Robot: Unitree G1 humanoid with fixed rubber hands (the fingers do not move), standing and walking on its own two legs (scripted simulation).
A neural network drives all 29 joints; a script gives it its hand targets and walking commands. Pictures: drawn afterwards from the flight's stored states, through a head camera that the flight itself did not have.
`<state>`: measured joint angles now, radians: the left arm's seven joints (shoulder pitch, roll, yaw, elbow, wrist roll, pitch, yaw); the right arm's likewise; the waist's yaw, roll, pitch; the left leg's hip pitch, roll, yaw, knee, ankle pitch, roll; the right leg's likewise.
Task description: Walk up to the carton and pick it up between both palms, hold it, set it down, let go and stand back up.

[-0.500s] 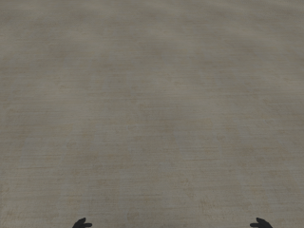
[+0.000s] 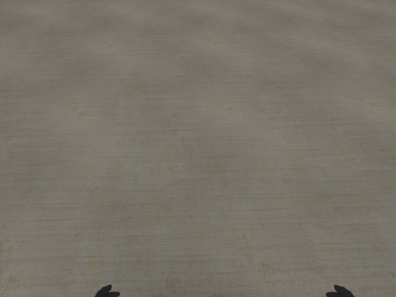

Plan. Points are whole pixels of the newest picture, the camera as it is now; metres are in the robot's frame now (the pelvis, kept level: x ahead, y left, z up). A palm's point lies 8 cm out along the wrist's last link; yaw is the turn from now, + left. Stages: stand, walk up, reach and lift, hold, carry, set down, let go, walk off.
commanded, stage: stand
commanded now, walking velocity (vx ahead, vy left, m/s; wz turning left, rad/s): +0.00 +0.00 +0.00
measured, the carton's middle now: out of the picture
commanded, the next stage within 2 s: walk up in 0.10 s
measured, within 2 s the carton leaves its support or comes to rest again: neither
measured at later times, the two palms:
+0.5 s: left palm out of the picture +0.06 +0.30 -0.13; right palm out of the picture +0.13 -0.27 -0.10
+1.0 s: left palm out of the picture -0.12 +0.40 -0.11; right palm (257, 271) +0.20 -0.11 -0.11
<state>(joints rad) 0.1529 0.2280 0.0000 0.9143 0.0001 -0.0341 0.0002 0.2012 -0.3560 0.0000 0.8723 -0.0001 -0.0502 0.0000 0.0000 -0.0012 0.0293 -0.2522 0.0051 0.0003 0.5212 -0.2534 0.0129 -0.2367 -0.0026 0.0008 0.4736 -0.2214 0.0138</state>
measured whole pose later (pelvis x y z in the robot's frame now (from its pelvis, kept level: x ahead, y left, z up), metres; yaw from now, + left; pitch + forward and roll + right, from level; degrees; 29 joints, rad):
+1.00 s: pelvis -0.03 +0.10 -0.01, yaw +30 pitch +0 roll +2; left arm 0.21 0.38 0.01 0.89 0.00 -0.03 0.04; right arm 0.20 -0.40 0.00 0.74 0.00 0.07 0.10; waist -0.01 -0.01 0.08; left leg -0.35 -0.20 -0.10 0.66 -0.30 0.06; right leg -0.38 0.01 -0.04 0.62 -0.23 -0.05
